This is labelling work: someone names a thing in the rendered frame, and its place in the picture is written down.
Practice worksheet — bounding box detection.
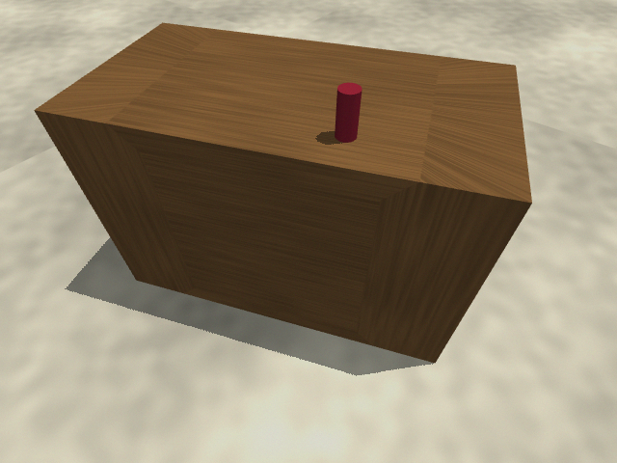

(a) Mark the can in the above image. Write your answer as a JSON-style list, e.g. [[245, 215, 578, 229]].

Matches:
[[335, 83, 362, 143]]

